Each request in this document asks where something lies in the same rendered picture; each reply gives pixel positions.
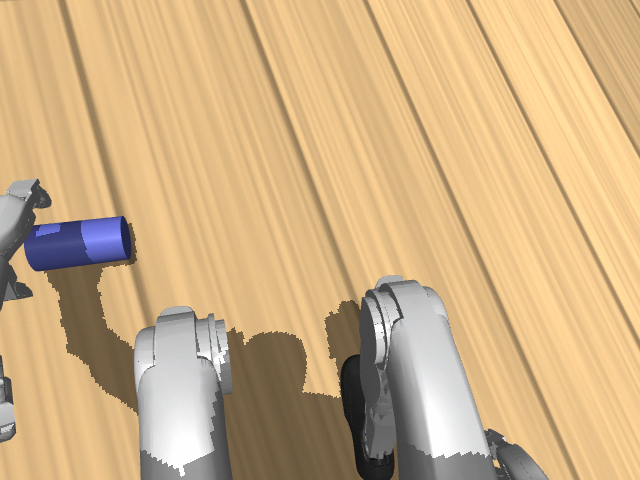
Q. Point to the right robot foot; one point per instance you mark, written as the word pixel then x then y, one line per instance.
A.
pixel 354 408

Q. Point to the can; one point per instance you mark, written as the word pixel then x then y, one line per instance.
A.
pixel 78 243

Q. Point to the left robot arm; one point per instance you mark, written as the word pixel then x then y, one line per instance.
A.
pixel 7 417

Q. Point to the left robot hand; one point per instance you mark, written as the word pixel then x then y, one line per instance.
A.
pixel 16 222

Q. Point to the right robot hand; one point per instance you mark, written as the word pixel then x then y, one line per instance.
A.
pixel 515 462

